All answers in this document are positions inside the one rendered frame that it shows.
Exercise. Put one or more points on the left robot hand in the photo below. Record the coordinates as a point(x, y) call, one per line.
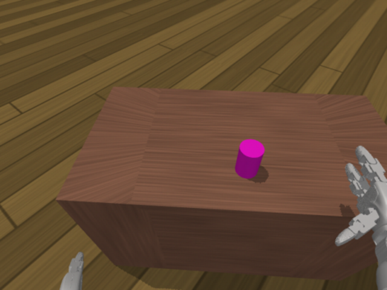
point(73, 279)

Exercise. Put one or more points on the can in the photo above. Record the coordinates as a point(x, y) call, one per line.
point(249, 158)

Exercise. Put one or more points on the right robot arm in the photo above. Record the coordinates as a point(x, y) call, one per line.
point(380, 239)

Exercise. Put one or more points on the right robot hand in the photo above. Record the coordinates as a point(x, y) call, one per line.
point(372, 200)

